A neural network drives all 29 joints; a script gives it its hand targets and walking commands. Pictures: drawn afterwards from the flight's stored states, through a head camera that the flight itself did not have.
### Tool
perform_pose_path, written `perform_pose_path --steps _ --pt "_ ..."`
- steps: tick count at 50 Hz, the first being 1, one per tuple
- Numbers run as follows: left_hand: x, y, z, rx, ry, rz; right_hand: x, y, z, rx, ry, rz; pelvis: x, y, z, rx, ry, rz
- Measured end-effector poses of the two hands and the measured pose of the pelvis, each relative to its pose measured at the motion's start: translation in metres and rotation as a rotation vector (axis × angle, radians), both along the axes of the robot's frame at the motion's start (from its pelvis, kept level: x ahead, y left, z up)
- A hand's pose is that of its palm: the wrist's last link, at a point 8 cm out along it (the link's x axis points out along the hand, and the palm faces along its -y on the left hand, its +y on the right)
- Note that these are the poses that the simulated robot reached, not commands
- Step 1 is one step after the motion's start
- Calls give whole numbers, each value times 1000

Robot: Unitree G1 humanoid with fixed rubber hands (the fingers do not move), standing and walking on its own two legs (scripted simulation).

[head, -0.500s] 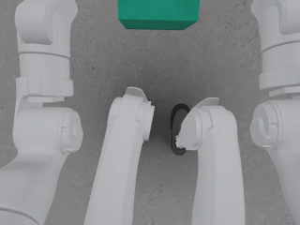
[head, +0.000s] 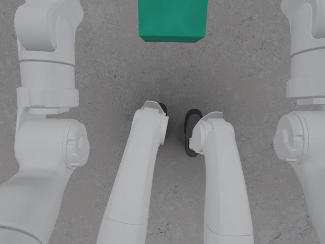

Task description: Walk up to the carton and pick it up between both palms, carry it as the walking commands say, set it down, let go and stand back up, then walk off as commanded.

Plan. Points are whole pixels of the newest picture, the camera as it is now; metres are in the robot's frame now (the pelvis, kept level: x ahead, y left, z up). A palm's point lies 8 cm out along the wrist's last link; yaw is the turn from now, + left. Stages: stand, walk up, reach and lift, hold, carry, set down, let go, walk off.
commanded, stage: set down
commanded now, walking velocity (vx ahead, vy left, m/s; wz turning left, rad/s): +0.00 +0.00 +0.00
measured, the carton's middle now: (171, 5) +0.58 +0.07 -0.47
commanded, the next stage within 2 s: let go in 0.30 s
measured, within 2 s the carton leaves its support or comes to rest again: neither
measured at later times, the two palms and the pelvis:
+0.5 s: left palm out of the picture +0.49 +0.26 -0.04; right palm out of the picture +0.54 -0.13 -0.05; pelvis +0.01 +0.01 +0.10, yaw +1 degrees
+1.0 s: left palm out of the picture +0.29 +0.27 +0.10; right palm out of the picture +0.37 -0.19 +0.09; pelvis +0.05 +0.00 +0.16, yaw +2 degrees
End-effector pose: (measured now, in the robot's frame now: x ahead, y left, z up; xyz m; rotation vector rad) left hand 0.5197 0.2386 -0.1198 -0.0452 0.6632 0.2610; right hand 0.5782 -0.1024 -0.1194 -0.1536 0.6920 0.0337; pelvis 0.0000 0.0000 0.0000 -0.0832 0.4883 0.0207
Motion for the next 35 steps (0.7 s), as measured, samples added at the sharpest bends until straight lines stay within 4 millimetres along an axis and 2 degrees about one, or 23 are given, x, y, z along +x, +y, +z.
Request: perform_pose_path --steps 7,14,16,22,25,31,33,35 --pt "-1 7 39 -4 -7 8 2 6 44 -5 -11 4 1 4 36 -7 -14 7" --pt "-2 15 76 4 -13 12 -3 8 76 3 -14 6 1 9 69 -14 -30 14" --pt "-2 16 83 9 -8 14 -6 3 80 -7 -6 0 1 11 75 -17 -26 15" --pt "-8 17 84 16 34 12 -22 -15 75 -26 38 -8 5 11 88 -15 -15 15" --pt "-27 17 85 37 32 -14 -42 -25 70 -61 54 0 7 9 97 -7 -65 19" --pt "-102 22 88 57 149 -86 -106 -48 75 -123 134 6 15 6 112 4 -117 23" --pt "-122 25 96 62 174 -87 -120 -52 84 -129 140 4 16 5 115 7 -141 25" --pt "-137 25 115 70 146 -102 -132 -53 101 -132 111 20 16 4 119 10 -172 28"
